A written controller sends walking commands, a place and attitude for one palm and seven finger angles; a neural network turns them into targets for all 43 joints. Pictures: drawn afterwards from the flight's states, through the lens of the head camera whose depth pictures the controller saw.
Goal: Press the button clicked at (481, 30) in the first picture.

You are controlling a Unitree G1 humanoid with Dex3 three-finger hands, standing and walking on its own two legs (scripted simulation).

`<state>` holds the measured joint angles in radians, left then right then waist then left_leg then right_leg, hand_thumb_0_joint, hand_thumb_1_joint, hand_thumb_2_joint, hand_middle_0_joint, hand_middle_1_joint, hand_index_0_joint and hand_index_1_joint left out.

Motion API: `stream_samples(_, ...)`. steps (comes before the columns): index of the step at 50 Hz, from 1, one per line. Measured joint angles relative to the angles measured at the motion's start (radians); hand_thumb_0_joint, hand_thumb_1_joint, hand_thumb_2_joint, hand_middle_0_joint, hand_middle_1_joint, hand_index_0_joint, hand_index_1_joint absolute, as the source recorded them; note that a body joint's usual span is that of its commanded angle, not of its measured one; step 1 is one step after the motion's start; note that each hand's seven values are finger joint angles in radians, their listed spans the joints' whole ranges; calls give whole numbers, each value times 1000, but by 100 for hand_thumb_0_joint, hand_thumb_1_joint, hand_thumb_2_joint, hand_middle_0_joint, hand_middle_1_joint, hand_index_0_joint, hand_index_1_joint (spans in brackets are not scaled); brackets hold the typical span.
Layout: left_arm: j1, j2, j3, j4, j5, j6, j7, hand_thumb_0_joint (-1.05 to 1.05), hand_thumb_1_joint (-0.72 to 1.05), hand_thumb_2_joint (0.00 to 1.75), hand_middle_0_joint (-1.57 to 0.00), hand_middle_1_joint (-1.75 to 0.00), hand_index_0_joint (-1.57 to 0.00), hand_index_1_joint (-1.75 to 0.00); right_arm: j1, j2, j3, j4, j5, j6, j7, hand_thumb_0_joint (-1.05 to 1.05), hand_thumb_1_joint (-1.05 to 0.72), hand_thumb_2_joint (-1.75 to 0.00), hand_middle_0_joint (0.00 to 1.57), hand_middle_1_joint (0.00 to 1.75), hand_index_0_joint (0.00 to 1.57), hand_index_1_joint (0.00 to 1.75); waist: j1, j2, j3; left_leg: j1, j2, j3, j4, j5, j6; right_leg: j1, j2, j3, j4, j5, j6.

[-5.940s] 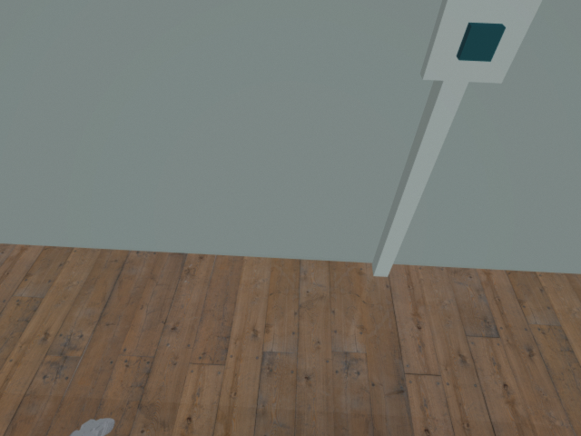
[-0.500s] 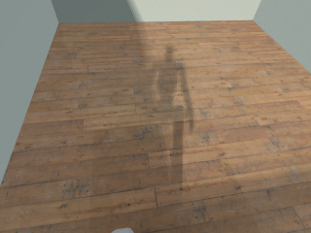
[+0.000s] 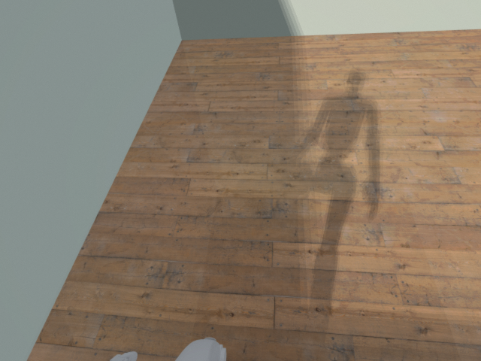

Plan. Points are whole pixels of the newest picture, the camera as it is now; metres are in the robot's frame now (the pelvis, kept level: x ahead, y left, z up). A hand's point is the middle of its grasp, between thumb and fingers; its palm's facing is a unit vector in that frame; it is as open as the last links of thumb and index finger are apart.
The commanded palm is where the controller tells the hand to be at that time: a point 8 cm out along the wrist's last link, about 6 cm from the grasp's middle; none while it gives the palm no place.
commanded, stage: turn to face it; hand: left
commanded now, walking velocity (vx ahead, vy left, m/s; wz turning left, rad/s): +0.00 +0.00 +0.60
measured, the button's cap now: out of the picture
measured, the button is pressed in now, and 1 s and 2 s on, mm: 0 0 0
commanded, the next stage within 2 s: none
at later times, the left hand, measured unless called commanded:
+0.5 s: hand out of the picture -0.03 +0.25 -0.18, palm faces +0.38 -0.88 -0.29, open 7.4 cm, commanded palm none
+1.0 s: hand out of the picture -0.03 +0.18 -0.15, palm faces +0.59 -0.76 -0.26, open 7.4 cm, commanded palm none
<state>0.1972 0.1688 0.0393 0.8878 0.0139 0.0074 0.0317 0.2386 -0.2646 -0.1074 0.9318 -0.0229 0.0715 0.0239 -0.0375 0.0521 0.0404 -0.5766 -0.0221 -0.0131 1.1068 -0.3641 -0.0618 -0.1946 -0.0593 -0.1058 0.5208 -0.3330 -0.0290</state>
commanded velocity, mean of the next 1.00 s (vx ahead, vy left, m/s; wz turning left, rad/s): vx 0.00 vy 0.00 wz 0.60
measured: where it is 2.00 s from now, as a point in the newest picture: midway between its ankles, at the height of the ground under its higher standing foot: outside the picture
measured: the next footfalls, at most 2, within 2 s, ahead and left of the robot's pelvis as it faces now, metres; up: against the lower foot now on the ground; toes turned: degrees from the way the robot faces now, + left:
left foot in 0.34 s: +0.01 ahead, +0.14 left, +0.00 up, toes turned +21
right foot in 0.72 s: +0.12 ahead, -0.10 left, +0.00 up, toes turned +23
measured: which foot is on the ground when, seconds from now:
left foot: up 0.00-0.32, down 0.34-0.72, up 0.74-1.00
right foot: down 0.00-0.34, up 0.36-0.70, down 0.72-1.00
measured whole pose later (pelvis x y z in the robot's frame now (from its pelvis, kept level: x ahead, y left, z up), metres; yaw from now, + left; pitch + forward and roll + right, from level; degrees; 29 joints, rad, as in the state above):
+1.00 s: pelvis +0.02 -0.02 +0.00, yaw +38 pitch -1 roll +2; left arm 0.21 0.18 0.02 0.87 0.03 0.01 0.02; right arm 0.19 -0.26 -0.08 0.93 -0.01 0.09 0.04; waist -0.01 0.01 0.08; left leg -0.43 0.04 0.05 0.97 -0.44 -0.07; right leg -0.21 -0.15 -0.22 0.54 -0.31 0.01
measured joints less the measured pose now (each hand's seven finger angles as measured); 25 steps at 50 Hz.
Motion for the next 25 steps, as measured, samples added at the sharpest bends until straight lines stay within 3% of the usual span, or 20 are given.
stream_samples(4, 13, -11, -11, 4, 2, -9, -2, 1, 91, 90, -20, -30, -21, -30, -23, -5, 7, -3, 2, 4, 3, 1, -91, -90, 20, 30, 20, 30, 3, -18, 18, 25, 43, 25, 39, 6, -23, 31, -30, -52, -18, -3, -3)
stream_samples(9, 39, -5, -12, 7, 7, -11, -2, 0, 92, 90, -20, -30, -21, -30, -72, -8, 20, 3, 3, 16, 5, 1, -91, -90, 20, 30, 20, 30, 29, -31, 39, 98, 72, 50, -84, -30, -27, 40, -58, -120, -2, -25, 1)
stream_samples(14, 73, 29, -2, 24, 11, 1, -5, 0, 91, 90, -20, -30, -21, -30, -132, 0, 39, -16, 8, 6, 6, 1, -91, -90, 20, 30, 20, 30, 64, -55, 58, 206, 66, 108, -321, -48, 1, 30, -88, -180, 54, -64, 19)
stream_samples(16, 92, 50, 7, 34, 7, 6, -8, 1, 91, 90, -20, -30, -21, -30, -147, 4, 47, -36, 8, -7, 6, 1, -91, -90, 20, 30, 20, 30, 72, -72, 59, 267, 51, 137, -454, 12, 20, 14, -109, -201, 109, -95, 33)
stream_samples(17, 104, 60, 12, 37, 3, 9, -10, 1, 91, 90, -20, -30, -21, -30, -151, 2, 50, -50, 6, -18, 7, 1, -91, -90, 20, 30, 20, 30, 74, -73, 54, 298, 48, 143, -522, 82, 49, -14, -120, -205, 174, -112, 42)
stream_samples(19, 97, 87, 20, 50, -2, 32, -12, 1, 91, 90, -20, -30, -21, -30, -165, 12, 53, -64, 10, -40, 5, 1, -91, -90, 20, 30, 20, 30, 76, -100, 68, 285, 31, 134, -487, 62, 83, -104, -121, -118, 389, -201, 80)
stream_samples(21, 82, 102, 28, 57, -4, 53, -7, 1, 91, 90, -20, -30, -20, -30, -159, 16, 60, -71, 14, -51, -1, 1, -91, -90, 20, 30, 20, 30, 77, -100, 70, 288, 30, 112, -478, 39, 88, -180, -90, -41, 546, -234, 104)
stream_samples(25, 41, 108, 37, 34, -4, 55, -15, 1, 91, 90, -20, -30, -20, -30, -136, 19, 64, -64, 9, -44, -9, 1, -90, -90, 20, 30, 20, 30, 71, -85, 62, 309, 23, 58, -535, 75, 80, -263, -65, 38, 591, -146, 121)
